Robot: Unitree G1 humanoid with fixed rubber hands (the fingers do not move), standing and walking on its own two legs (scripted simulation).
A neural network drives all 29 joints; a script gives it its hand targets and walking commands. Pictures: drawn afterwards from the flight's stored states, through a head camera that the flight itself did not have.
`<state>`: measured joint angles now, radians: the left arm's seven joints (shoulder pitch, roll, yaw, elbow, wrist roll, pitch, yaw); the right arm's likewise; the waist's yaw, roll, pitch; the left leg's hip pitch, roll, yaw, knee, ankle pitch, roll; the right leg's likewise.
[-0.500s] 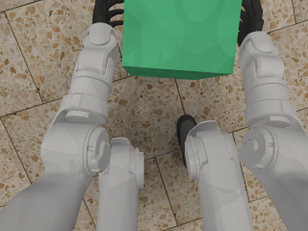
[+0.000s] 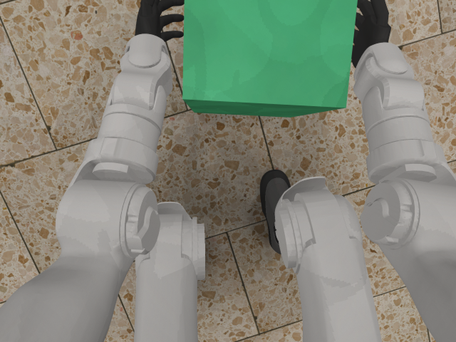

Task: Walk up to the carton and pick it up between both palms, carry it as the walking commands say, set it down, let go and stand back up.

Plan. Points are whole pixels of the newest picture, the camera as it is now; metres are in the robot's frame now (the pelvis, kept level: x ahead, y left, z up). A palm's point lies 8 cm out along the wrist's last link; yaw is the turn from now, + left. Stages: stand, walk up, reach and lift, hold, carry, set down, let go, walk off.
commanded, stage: set down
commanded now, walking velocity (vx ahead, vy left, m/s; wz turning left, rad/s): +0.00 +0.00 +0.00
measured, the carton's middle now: (254, 49) +0.52 -0.11 -0.24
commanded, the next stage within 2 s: none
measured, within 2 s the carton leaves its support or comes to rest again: rests again in 0.58 s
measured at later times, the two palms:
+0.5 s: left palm (152, 40) +0.54 +0.04 -0.19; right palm (365, 47) +0.48 -0.26 -0.17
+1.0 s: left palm (144, 42) +0.54 +0.06 -0.19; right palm (368, 56) +0.47 -0.27 -0.19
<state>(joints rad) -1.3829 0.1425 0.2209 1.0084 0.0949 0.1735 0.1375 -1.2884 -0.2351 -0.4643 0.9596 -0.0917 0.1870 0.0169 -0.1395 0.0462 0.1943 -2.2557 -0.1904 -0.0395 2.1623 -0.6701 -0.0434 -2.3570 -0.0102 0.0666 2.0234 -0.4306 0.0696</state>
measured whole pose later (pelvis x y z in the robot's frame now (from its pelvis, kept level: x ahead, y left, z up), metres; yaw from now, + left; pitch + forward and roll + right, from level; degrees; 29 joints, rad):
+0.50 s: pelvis +0.00 +0.00 -0.01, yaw +0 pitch +42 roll -1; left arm -1.40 0.17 0.19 1.06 0.09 0.16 0.12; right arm -1.31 -0.26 -0.44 1.03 -0.06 0.16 0.02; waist -0.14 0.04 0.23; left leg -2.26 -0.17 -0.03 2.20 -0.67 -0.04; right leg -2.35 -0.02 0.06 2.06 -0.44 0.06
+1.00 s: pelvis -0.01 -0.01 -0.01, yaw +0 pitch +40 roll -1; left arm -1.44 0.27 0.00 1.07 -0.07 0.08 0.14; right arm -1.36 -0.31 -0.36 1.17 0.10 -0.01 -0.06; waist -0.14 0.01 0.33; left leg -2.23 -0.14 -0.04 2.18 -0.64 -0.05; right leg -2.32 -0.02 0.03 2.05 -0.42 0.04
